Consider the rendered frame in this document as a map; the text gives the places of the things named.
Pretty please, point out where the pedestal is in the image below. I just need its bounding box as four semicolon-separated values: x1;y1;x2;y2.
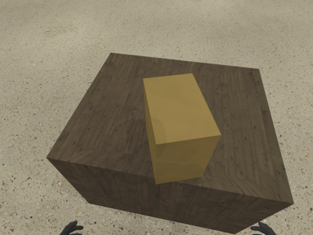
46;53;294;234

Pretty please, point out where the left robot hand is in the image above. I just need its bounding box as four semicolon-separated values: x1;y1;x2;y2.
60;220;84;235

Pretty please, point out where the right robot hand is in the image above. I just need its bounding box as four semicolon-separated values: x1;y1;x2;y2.
250;222;276;235

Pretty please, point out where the carton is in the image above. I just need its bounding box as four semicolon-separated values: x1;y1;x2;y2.
143;73;221;185

